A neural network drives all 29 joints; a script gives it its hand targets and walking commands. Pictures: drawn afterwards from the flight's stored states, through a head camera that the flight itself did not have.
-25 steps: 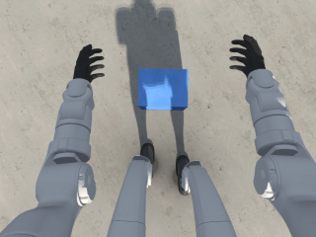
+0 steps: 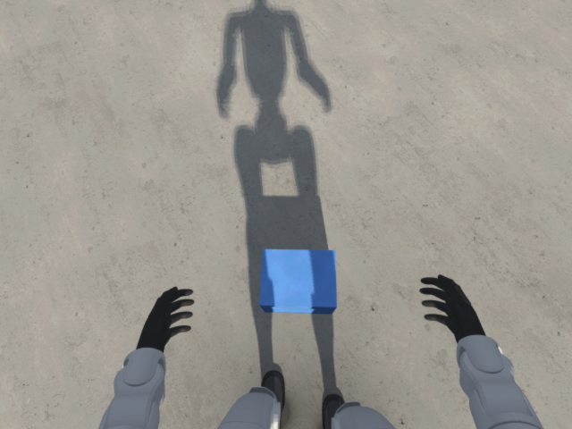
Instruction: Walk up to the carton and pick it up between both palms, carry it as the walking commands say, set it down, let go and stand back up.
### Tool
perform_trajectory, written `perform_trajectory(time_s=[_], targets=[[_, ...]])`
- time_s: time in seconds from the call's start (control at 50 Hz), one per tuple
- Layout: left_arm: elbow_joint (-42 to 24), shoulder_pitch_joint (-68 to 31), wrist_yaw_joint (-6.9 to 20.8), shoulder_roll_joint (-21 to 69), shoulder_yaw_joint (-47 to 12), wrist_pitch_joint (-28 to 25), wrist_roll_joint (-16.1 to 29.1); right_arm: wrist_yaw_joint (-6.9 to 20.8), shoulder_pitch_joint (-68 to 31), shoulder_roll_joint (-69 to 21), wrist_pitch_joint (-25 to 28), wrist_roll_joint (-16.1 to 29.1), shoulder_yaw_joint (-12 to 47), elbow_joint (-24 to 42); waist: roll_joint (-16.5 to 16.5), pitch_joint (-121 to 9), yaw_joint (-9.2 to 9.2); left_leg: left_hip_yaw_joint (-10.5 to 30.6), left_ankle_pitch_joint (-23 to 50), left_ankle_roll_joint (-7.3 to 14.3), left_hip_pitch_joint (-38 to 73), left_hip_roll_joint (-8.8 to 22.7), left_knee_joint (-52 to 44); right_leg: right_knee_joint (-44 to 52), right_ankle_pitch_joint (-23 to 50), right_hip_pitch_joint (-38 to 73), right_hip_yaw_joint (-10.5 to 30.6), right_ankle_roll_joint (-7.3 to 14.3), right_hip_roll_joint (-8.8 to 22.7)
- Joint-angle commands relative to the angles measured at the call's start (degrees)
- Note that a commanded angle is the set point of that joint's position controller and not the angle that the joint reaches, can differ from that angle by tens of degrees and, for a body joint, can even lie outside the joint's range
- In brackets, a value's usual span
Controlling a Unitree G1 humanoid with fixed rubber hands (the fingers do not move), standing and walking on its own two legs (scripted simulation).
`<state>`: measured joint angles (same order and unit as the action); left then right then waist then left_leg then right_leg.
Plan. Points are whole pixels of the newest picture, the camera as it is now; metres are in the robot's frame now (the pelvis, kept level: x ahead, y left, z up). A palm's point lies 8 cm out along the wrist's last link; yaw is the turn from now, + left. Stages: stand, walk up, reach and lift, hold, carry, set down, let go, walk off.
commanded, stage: let go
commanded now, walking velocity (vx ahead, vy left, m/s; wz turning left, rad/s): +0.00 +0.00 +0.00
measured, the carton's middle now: (298, 282) +0.42 +0.02 -0.68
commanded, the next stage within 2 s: stand in 0.64 s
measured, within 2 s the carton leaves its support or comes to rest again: neither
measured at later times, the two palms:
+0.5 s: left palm (140, 403) +0.14 +0.22 -0.06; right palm (505, 406) +0.14 -0.23 -0.05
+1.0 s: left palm (75, 420) +0.12 +0.31 -0.07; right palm (540, 423) +0.13 -0.27 -0.06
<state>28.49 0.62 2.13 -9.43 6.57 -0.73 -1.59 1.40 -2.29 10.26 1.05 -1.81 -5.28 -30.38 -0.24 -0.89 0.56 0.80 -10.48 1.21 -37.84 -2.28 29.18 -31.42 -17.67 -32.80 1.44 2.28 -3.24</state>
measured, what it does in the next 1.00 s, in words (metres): stands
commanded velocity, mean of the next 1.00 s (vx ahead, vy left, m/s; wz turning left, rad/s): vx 0.00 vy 0.00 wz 0.00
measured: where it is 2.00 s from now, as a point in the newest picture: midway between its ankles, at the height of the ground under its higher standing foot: outside the picture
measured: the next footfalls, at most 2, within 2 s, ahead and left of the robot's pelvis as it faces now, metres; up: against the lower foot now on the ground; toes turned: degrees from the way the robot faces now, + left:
none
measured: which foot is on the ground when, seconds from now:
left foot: down 0.00-1.00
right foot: down 0.00-1.00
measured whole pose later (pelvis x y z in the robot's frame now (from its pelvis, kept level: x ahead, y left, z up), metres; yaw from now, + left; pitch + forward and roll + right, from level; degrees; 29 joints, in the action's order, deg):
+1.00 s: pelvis +0.00 +0.02 +0.01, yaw -1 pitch -2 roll +0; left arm 37.9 16.2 -0.5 -21.0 2.9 0.0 -2.3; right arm 0.3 12.2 18.3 0.3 -2.1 -3.8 -42.2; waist -1.9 -3.2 0.1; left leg -0.1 -14.9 2.6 -14.0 -2.8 30.4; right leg -29.0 -19.9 -7.4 2.5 1.3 -2.7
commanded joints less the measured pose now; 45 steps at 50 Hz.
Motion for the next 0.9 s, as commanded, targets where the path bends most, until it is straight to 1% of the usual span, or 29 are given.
perform_trajectory(time_s=[0.0, 0.04, 0.06, 0.08, 0.1, 0.12, 0.14, 0.18, 0.22, 0.26, 0.32, 0.34, 0.38, 0.46, 0.5, 0.54, 0.56, 0.62, 0.64, 0.66, 0.68, 0.7, 0.72, 0.74, 0.76, 0.8, 0.82, 0.86, 0.88], targets=[[-9.2, 7.26, 0.06, -6.49, 0.33, -1.75, 1.06, 0.19, 5.98, 6.82, 1.79, 0.9, -1.34, 8.36, -1.82, -22.11, -0.82, 4.4, 31.47, -0.1, 38.98, 1.67, 1.67, 5.31, 28.96, 8.91, 2.94, -3.63, 2.68], [-11.38, 10.22, 0.3, -7.62, -0.51, -1.42, 1.73, 0.84, 8.01, 7.23, 1.39, 1.94, -0.25, 9.69, -0.63, -17.62, 0.52, 3.32, 26.22, -0.59, 40.13, 1.3, -0.23, 7.63, 22.8, 11.42, 2.85, -2.92, 3.04], [-12.51, 10.9, 0.68, -8.03, -0.55, -1.13, 1.74, 1.08, 7.83, 7.53, 1.51, 1.96, -0.69, 12.63, -1.44, -16.19, -0.21, 3.03, 23.7, -0.65, 40.76, 1.31, -0.8, 8.76, 21.96, 12.54, 3.26, -2.81, 3.7], [-13.86, 17.14, 0.77, -7.48, -1.21, -0.78, 1.73, 1.25, 14.75, 7.12, 1.1, 1.53, 0.53, 12.85, -1.64, -17.63, -0.18, 2.37, 24.51, -1.07, 43.02, 0.98, -1.41, 9.6, 23.52, 16.83, 3.55, -2.6, 3.78], [-13.36, 15.11, 0.82, -8.26, -1.89, -0.34, 1.99, 1.35, 13.31, 6.46, 0.58, 1.23, 0.81, 12.42, -2.24, -12.8, -0.84, 2.26, 20.74, -0.82, 41.23, 0.81, -1.83, 10.46, 21.63, 15.6, 3.72, -2.72, 4.13], [-13.05, 12.82, 0.75, -8.81, -2.39, 0.35, 2.33, 1.54, 12.38, 5.89, -0.17, 1.5, 1.32, 11.74, -3.51, -7.17, -0.62, 2.24, 17.38, -0.46, 41.16, 1.25, -2.86, 11.37, 17.23, 12.41, 3.66, -2.84, 4.2], [-12.26, 10.78, 0.95, -9.31, -2.7, 1.43, 2.65, 1.64, 9.71, 6.46, -1.05, 2.31, 2.1, 11.64, -3.06, -1.32, -0.35, 1.16, 11.3, -0.37, 38.1, 1.19, -3.37, 12.78, 12.41, 11.12, 4.2, -2.55, 4.95], [-13.45, 9.18, 1.54, -9.78, -3.06, 3.34, 3.15, 2.27, 7.58, 7.02, -2.96, 2.48, 1.39, 12.23, -2.07, 2.19, 0.0, 0.06, 3.87, -0.79, 39.85, 1.24, -3.97, 14.15, 3.84, 9.72, 4.02, -2.26, 5.61], [-13.48, 9.33, 2.07, -10.12, -1.93, 4.72, 3.22, 2.44, 7.36, 7.36, -4.23, 2.42, 1.07, 12.95, -3.01, 2.66, 0.46, -0.61, 2.65, -0.93, 42.85, 1.05, -3.53, 14.45, 1.45, 9.39, 3.93, -2.59, 5.79], [-12.95, 9.97, 2.27, -10.09, -2.23, 6.12, 3.23, 2.42, 8.63, 7.32, -5.49, 2.14, 1.21, 12.25, -1.84, 4.52, 0.23, -1.03, 1.05, -0.97, 43.49, 1.13, -2.77, 14.65, -0.58, 9.62, 3.54, -2.36, 5.97], [-12.77, 10.59, 2.07, -9.56, -1.76, 7.5, 2.43, 2.31, 9.89, 7.4, -6.45, 1.11, 0.68, 11.7, -1.83, 5.85, -0.02, -1.24, 2.66, -0.95, 46.48, 1.21, -2.34, 14.7, -0.16, 9.05, 3.02, -2.37, 5.62], [-11.61, 11.82, 2.03, -9.26, -1.88, 7.88, 2.08, 2.28, 9.32, 7.43, -6.41, 0.88, 0.87, 13.12, -3.02, 6.65, -0.03, -1.1, 4.83, -0.88, 47.48, 0.87, -1.72, 15.13, 1.0, 7.96, 3.33, -2.05, 6.1], [-12.39, 11.55, 1.8, -9.34, -2.31, 8.3, 2.03, 2.27, 10.25, 7.27, -7.25, 0.68, 0.31, 12.28, -0.59, 6.0, 0.01, -1.22, 5.75, -0.74, 46.57, 0.83, -2.13, 13.48, 2.79, 10.73, 2.39, -2.26, 4.77], [-12.37, 11.41, 1.18, -9.05, -2.22, 9.09, 1.41, 2.27, 10.53, 7.0, -7.8, 0.17, 0.33, 13.08, -1.67, 6.37, 0.11, -1.06, 7.07, -0.38, 46.38, 0.85, -2.48, 12.6, 4.24, 12.8, 1.96, -2.11, 3.85], [-13.26, 12.41, 1.06, -8.57, -2.59, 9.05, 1.25, 2.16, 11.81, 7.04, -7.93, 0.62, 0.3, 13.38, 0.06, 5.72, -0.39, -0.69, 7.66, -0.64, 46.03, 0.88, -2.02, 12.15, 5.17, 13.91, 1.66, -1.75, 3.47], [-13.46, 11.97, 0.46, -8.32, -2.16, 9.75, 1.18, 2.07, 11.22, 7.52, -7.33, 0.66, 0.13, 13.55, -0.96, 3.13, -0.45, -0.04, 9.76, -0.88, 46.31, 0.96, -1.76, 10.7, 7.53, 14.73, 1.47, -1.96, 3.17], [-14.69, 9.85, 0.32, -8.47, -2.08, 10.11, 0.79, 1.91, 10.26, 7.06, -7.31, 1.33, 0.57, 12.88, 1.11, 3.06, -0.12, -0.22, 9.15, -1.37, 44.41, 1.14, -2.21, 10.24, 7.55, 15.69, 1.38, -1.8, 3.36], [-14.82, 10.6, -0.9, -7.1, -2.56, 11.88, 1.09, 1.13, 9.57, 7.05, -6.9, 1.83, 0.91, 12.66, 0.95, 1.58, -1.14, 1.16, 11.22, -2.51, 43.73, 1.5, -1.78, 8.59, 8.53, 14.62, 0.41, -1.79, 2.88], [-14.65, 10.09, -1.07, -6.75, -2.53, 12.2, 1.09, 0.91, 10.63, 6.77, -6.98, 1.54, 1.22, 12.09, 0.29, 1.04, -1.35, 1.08, 9.56, -2.57, 42.9, 1.36, -1.77, 9.16, 7.82, 15.54, 0.55, -1.72, 2.83], [-5.21, 10.53, -2.55, -16.27, -1.37, 7.97, 0.47, -0.74, 10.7, 14.17, -4.69, -0.02, -0.86, 2.61, -4.25, -7.16, 0.68, 5.45, 5.72, -1.8, 33.66, 5.44, -2.35, 7.17, 2.95, 19.22, 3.09, -3.12, 4.58], [-4.2, 12.04, -2.67, -15.5, -1.28, 5.97, -0.27, -1.27, 11.49, 15.09, -3.68, -0.38, -1.57, 2.48, -2.35, -6.61, 0.01, 5.82, -1.28, -1.3, 32.55, 5.19, -3.58, 7.66, -1.06, 20.65, 4.0, -3.12, 4.34], [-4.19, 11.56, -2.53, -15.41, -1.26, 4.48, -0.67, -1.42, 12.02, 15.31, -2.9, -0.99, -1.54, 1.31, 0.1, -2.08, -0.32, 6.37, -3.56, -0.89, 28.67, 4.87, -4.58, 8.26, -2.0, 20.03, 5.01, -2.77, 4.74], [-2.6, 12.2, -2.5, -14.59, -1.61, 3.67, -1.04, -1.43, 12.45, 14.33, -2.18, -0.84, -1.52, -0.05, 0.92, -1.0, -0.79, 7.28, -7.48, -0.33, 27.78, 5.17, -6.1, 8.3, -4.42, 18.31, 5.8, -2.37, 4.64], [-1.72, 12.5, -2.67, -14.82, -1.76, 2.77, -1.08, -1.55, 10.59, 14.0, -1.69, -0.95, -1.26, -0.39, 2.12, 1.6, -0.03, 8.62, -9.87, 0.31, 25.36, 5.7, -6.64, 8.24, -4.9, 17.38, 6.4, -2.0, 4.88], [-1.17, 10.85, -2.46, -14.86, -1.87, 1.78, -1.33, -1.54, 10.65, 14.19, -1.39, -0.41, -1.1, -1.11, 2.03, 2.44, -0.73, 9.12, -9.64, 0.54, 24.03, 6.0, -6.86, 8.09, -3.52, 17.33, 6.11, -1.93, 4.9], [0.14, 10.61, -2.26, -15.26, -2.13, 0.78, -1.14, -1.07, 10.09, 13.89, -0.56, -0.17, -0.65, -2.74, 1.47, 2.12, -0.85, 9.13, -9.12, 0.6, 23.36, 6.02, -7.06, 7.79, -1.94, 17.66, 6.54, -1.89, 5.09], [1.25, 11.64, -2.25, -16.07, -1.95, 0.45, -1.14, -1.02, 9.27, 14.73, -0.15, -0.29, -0.93, -3.27, 0.63, 1.85, -0.33, 9.22, -7.21, 0.74, 23.55, 6.29, -6.89, 8.18, -0.97, 18.14, 6.31, -1.7, 5.41], [1.89, 10.65, -2.73, -17.08, -1.98, -0.3, -1.07, -1.24, 9.51, 15.54, 0.19, -0.11, -0.88, -4.69, -1.35, 1.21, -1.04, 7.84, -0.57, 0.69, 25.33, 6.03, -5.06, 9.04, 3.3, 17.9, 7.33, -1.75, 6.32], [2.26, 10.47, -2.78, -17.15, -1.97, -0.48, -0.72, -1.37, 9.68, 15.44, 0.68, -0.3, -0.86, -5.08, -0.84, 0.84, -1.08, 8.55, 0.02, 0.99, 25.76, 6.02, -4.76, 8.52, 4.56, 18.08, 7.93, -1.33, 6.3]])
